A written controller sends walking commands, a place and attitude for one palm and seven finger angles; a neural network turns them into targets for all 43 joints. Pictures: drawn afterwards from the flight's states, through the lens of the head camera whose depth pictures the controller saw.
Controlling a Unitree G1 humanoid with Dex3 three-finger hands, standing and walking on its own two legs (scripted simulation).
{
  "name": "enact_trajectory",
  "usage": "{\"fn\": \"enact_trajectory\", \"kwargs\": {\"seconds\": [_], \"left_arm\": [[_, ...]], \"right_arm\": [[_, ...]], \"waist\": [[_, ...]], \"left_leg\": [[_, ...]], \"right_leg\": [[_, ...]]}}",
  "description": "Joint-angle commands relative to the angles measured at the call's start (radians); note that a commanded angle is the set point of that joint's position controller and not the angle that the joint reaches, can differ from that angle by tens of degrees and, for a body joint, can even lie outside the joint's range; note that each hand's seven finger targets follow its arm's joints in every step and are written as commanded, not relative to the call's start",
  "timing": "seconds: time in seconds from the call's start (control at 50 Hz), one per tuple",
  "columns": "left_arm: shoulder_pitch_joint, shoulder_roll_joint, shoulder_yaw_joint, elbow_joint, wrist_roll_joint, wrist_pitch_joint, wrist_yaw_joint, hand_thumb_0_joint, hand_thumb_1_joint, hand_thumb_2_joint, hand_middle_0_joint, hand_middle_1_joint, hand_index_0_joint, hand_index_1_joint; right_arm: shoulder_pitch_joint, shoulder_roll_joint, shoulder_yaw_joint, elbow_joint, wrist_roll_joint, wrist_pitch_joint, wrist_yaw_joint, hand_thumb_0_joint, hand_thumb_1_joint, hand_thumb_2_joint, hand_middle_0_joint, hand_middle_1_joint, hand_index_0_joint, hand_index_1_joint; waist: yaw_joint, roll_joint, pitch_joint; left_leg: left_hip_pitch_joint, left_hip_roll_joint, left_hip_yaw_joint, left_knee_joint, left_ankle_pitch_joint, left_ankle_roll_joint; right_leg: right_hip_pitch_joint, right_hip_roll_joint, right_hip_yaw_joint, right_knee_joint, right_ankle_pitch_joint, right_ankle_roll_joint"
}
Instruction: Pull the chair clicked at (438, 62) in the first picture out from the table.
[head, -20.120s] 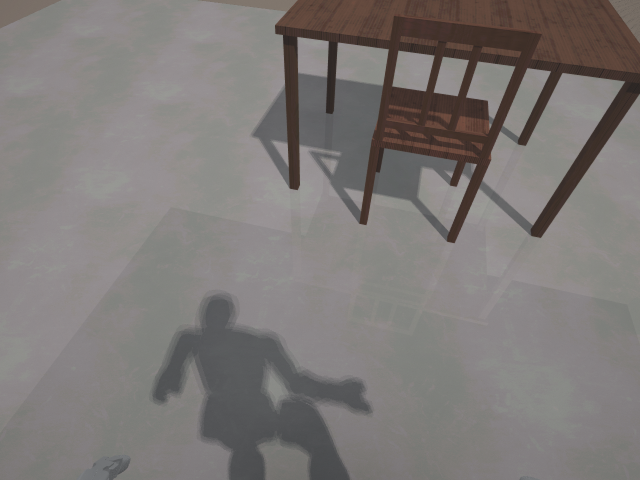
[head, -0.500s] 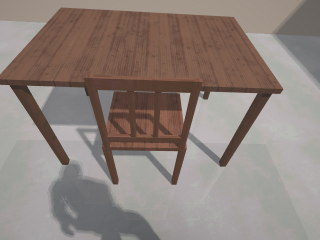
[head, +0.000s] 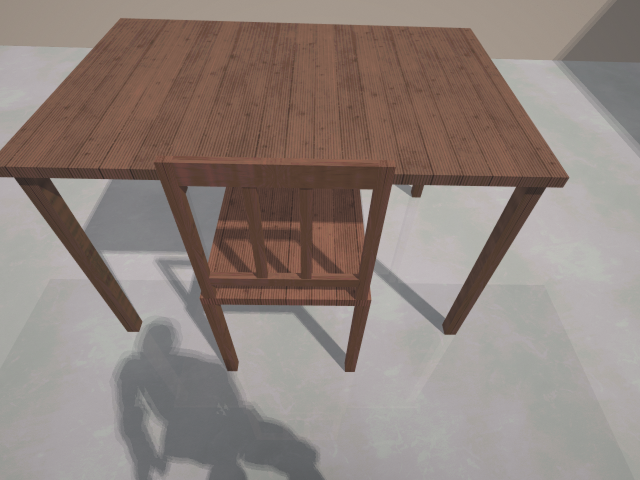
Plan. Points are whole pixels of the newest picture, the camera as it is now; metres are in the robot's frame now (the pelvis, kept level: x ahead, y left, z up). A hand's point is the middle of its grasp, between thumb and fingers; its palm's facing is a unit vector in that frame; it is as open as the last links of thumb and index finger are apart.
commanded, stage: look again from close up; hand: left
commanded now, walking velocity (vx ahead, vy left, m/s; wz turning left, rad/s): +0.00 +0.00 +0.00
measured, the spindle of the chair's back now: (256, 235) +0.57 +0.17 -0.11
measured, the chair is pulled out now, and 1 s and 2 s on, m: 0.00 0.00 0.00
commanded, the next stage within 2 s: shuffle to correct the standing spot in 0.88 s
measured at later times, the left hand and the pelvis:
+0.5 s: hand out of the picture +0.00 +0.14 -0.18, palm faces +0.03 -0.98 -0.18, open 7.4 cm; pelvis +0.01 -0.03 +0.00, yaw +0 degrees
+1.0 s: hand out of the picture -0.01 +0.13 -0.18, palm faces +0.05 -0.98 -0.17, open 7.4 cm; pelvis +0.02 -0.03 +0.00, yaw +1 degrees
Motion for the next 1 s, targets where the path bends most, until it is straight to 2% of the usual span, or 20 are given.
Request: {"fn": "enact_trajectory", "kwargs": {"seconds": [0.0, 0.04, 0.06, 0.1, 0.16, 0.24, 0.28, 0.44, 0.46, 0.5, 0.54, 0.56, 0.64, 0.66, 0.74, 0.76, 0.8, 0.86, 0.94, 0.98], "left_arm": [[0.07, 0.103, 0.013, -0.024, -0.002, -0.018, 0.01, 0.0, 0.9, 0.9, -0.2, -0.3, -0.2, -0.3], [0.072, 0.1, 0.014, -0.025, -0.002, -0.02, 0.01, 0.0, 0.9, 0.9, -0.2, -0.3, -0.2, -0.3], [0.068, 0.103, 0.014, -0.025, -0.002, -0.019, 0.01, 0.0, 0.9, 0.9, -0.2, -0.3, -0.2, -0.3], [0.065, 0.102, 0.015, -0.026, -0.002, -0.019, 0.011, 0.0, 0.9, 0.9, -0.2, -0.3, -0.2, -0.3], [0.063, 0.104, 0.016, -0.029, -0.001, -0.02, 0.01, 0.0, 0.9, 0.9, -0.2, -0.3, -0.2, -0.3], [0.058, 0.106, 0.017, -0.032, -0.003, -0.021, 0.01, 0.0, 0.9, 0.9, -0.2, -0.3, -0.2, -0.3], [0.058, 0.104, 0.017, -0.033, -0.002, -0.021, 0.009, 0.0, 0.9, 0.9, -0.2, -0.3, -0.2, -0.3], [0.058, 0.11, 0.019, -0.037, -0.005, -0.027, 0.01, 0.0, 0.9, 0.9, -0.2, -0.3, -0.2, -0.3], [0.056, 0.111, 0.02, -0.039, -0.004, -0.026, 0.01, 0.0, 0.9, 0.9, -0.2, -0.3, -0.2, -0.3], [0.061, 0.11, 0.019, -0.037, -0.005, -0.026, 0.01, 0.0, 0.9, 0.9, -0.2, -0.3, -0.2, -0.3], [0.062, 0.11, 0.018, -0.035, -0.005, -0.026, 0.01, 0.0, 0.9, 0.9, -0.2, -0.3, -0.2, -0.3], [0.062, 0.108, 0.019, -0.036, -0.004, -0.025, 0.01, 0.0, 0.9, 0.9, -0.2, -0.3, -0.2, -0.3], [0.066, 0.107, 0.019, -0.033, -0.004, -0.026, 0.01, 0.0, 0.9, 0.9, -0.2, -0.3, -0.2, -0.3], [0.068, 0.107, 0.019, -0.035, -0.003, -0.026, 0.009, 0.0, 0.9, 0.9, -0.2, -0.3, -0.2, -0.3], [0.071, 0.107, 0.02, -0.033, -0.004, -0.027, 0.009, 0.0, 0.9, 0.9, -0.2, -0.3, -0.2, -0.3], [0.069, 0.106, 0.02, -0.034, -0.003, -0.026, 0.009, 0.0, 0.9, 0.9, -0.2, -0.3, -0.2, -0.3], [0.071, 0.107, 0.021, -0.032, -0.004, -0.027, 0.009, 0.0, 0.9, 0.9, -0.2, -0.3, -0.2, -0.3], [0.077, 0.104, 0.02, -0.029, -0.003, -0.027, 0.009, 0.0, 0.9, 0.9, -0.2, -0.3, -0.2, -0.3], [0.076, 0.104, 0.021, -0.027, -0.004, -0.027, 0.009, 0.0, 0.9, 0.9, -0.2, -0.3, -0.2, -0.3], [0.082, 0.101, 0.023, -0.023, -0.002, -0.025, 0.008, 0.0, 0.9, 0.9, -0.2, -0.3, -0.2, -0.3]], "right_arm": [[0.056, -0.083, -0.017, -0.025, 0.004, -0.019, -0.001, 0.0, -0.9, -0.9, 0.2, 0.3, 0.2, 0.3], [0.057, -0.083, -0.016, -0.024, 0.004, -0.02, -0.001, 0.0, -0.9, -0.9, 0.2, 0.3, 0.2, 0.3], [0.05, -0.078, -0.016, -0.023, 0.005, -0.017, -0.002, 0.0, -0.9, -0.9, 0.2, 0.3, 0.2, 0.3], [0.057, -0.079, -0.015, -0.021, 0.002, -0.018, -0.002, 0.0, -0.9, -0.9, 0.2, 0.3, 0.2, 0.3], [0.053, -0.075, -0.014, -0.021, 0.004, -0.016, -0.002, 0.0, -0.9, -0.9, 0.2, 0.3, 0.2, 0.3], [0.057, -0.078, -0.013, -0.016, 0.002, -0.016, -0.002, 0.0, -0.9, -0.9, 0.2, 0.3, 0.2, 0.3], [0.054, -0.074, -0.014, -0.017, 0.002, -0.015, -0.001, 0.0, -0.9, -0.9, 0.2, 0.3, 0.2, 0.3], [0.065, -0.073, -0.014, -0.012, 0.002, -0.017, -0.003, 0.0, -0.9, -0.9, 0.2, 0.3, 0.2, 0.3], [0.061, -0.07, -0.014, -0.011, 0.003, -0.015, -0.004, 0.0, -0.9, -0.9, 0.2, 0.3, 0.2, 0.3], [0.062, -0.072, -0.013, -0.01, 0.001, -0.016, -0.004, 0.0, -0.9, -0.9, 0.2, 0.3, 0.2, 0.3], [0.067, -0.071, -0.013, -0.007, 0.002, -0.015, -0.004, 0.0, -0.9, -0.9, 0.2, 0.3, 0.2, 0.3], [0.061, -0.064, -0.013, -0.005, 0.003, -0.012, -0.004, 0.0, -0.9, -0.9, 0.2, 0.3, 0.2, 0.3], [0.066, -0.068, -0.012, -0.005, 0.002, -0.014, -0.004, 0.0, -0.9, -0.9, 0.2, 0.3, 0.2, 0.3], [0.064, -0.066, -0.012, -0.007, 0.003, -0.013, -0.005, 0.0, -0.9, -0.9, 0.2, 0.3, 0.2, 0.3], [0.07, -0.071, -0.012, -0.007, 0.001, -0.015, -0.005, 0.0, -0.9, -0.9, 0.2, 0.3, 0.2, 0.3], [0.065, -0.066, -0.013, -0.005, 0.003, -0.014, -0.006, 0.0, -0.9, -0.9, 0.2, 0.3, 0.2, 0.3], [0.07, -0.069, -0.012, -0.007, 0.001, -0.015, -0.006, 0.0, -0.9, -0.9, 0.2, 0.3, 0.2, 0.3], [0.063, -0.065, -0.012, -0.006, 0.003, -0.014, -0.007, 0.0, -0.9, -0.9, 0.2, 0.3, 0.2, 0.3], [0.07, -0.072, -0.012, -0.006, 0.0, -0.016, -0.008, 0.0, -0.9, -0.9, 0.2, 0.3, 0.2, 0.3], [0.076, -0.071, -0.012, -0.001, 0.0, -0.015, -0.008, 0.0, -0.9, -0.9, 0.2, 0.3, 0.2, 0.3]], "waist": [[-0.005, 0.003, 0.018], [-0.005, -0.002, 0.007], [-0.003, -0.008, 0.036], [-0.006, 0.006, 0.028], [-0.003, -0.011, 0.044], [-0.003, 0.007, 0.025], [0.0, -0.002, 0.049], [-0.003, -0.005, -0.005], [-0.001, -0.007, 0.019], [-0.002, -0.002, 0.005], [-0.003, 0.003, 0.014], [0.0, -0.009, 0.044], [-0.003, -0.001, 0.026], [0.0, -0.002, 0.042], [-0.002, 0.001, 0.011], [-0.002, 0.001, 0.032], [-0.003, 0.01, 0.02], [0.0, 0.004, 0.041], [-0.002, 0.009, 0.014], [-0.004, 0.003, 0.018]], "left_leg": [[0.008, 0.13, -0.109, -0.075, 0.196, -0.009], [0.015, 0.131, -0.109, -0.071, 0.206, -0.01], [0.001, 0.13, -0.106, -0.074, 0.187, -0.01], [0.003, 0.131, -0.106, -0.074, 0.195, -0.013], [-0.008, 0.13, -0.105, -0.074, 0.183, -0.013], [0.005, 0.13, -0.106, -0.072, 0.194, -0.018], [-0.011, 0.128, -0.104, -0.076, 0.174, -0.019], [0.024, 0.131, -0.102, -0.06, 0.237, -0.023], [0.013, 0.131, -0.098, -0.063, 0.22, -0.024], [0.025, 0.131, -0.101, -0.06, 0.239, -0.025], [0.023, 0.132, -0.099, -0.062, 0.237, -0.025], [0.011, 0.132, -0.099, -0.068, 0.21, -0.025], [0.023, 0.132, -0.102, -0.069, 0.223, -0.026], [0.013, 0.131, -0.1, -0.069, 0.213, -0.026], [0.035, 0.133, -0.105, -0.068, 0.242, -0.026], [0.024, 0.132, -0.103, -0.07, 0.227, -0.026], [0.03, 0.132, -0.104, -0.069, 0.244, -0.027], [0.022, 0.131, -0.103, -0.073, 0.226, -0.026], [0.042, 0.133, -0.108, -0.069, 0.26, -0.026], [0.041, 0.135, -0.105, -0.07, 0.208, -0.024]], "right_leg": [[-0.04, -0.061, 0.044, -0.058, 0.197, -0.058], [-0.034, -0.061, 0.045, -0.058, 0.208, -0.059], [-0.042, -0.058, 0.045, -0.065, 0.198, -0.06], [-0.039, -0.058, 0.046, -0.06, 0.201, -0.061], [-0.037, -0.055, 0.047, -0.068, 0.199, -0.063], [-0.029, -0.057, 0.048, -0.066, 0.207, -0.066], [-0.037, -0.058, 0.047, -0.072, 0.196, -0.066], [-0.005, -0.061, 0.049, -0.066, 0.28, -0.07], [-0.01, -0.057, 0.046, -0.072, 0.264, -0.07], [-0.008, -0.06, 0.049, -0.067, 0.286, -0.071], [-0.01, -0.059, 0.045, -0.071, 0.275, -0.07], [-0.023, -0.055, 0.043, -0.081, 0.251, -0.07], [-0.015, -0.057, 0.044, -0.081, 0.253, -0.07], [-0.018, -0.054, 0.044, -0.087, 0.248, -0.07], [-0.006, -0.057, 0.042, -0.081, 0.262, -0.07], [-0.012, -0.053, 0.042, -0.088, 0.25, -0.07], [-0.006, -0.057, 0.042, -0.083, 0.265, -0.071], [-0.013, -0.055, 0.041, -0.095, 0.248, -0.069], [-0.004, -0.055, 0.038, -0.085, 0.264, -0.07], [-0.003, -0.049, 0.03, -0.084, 0.203, -0.071]]}}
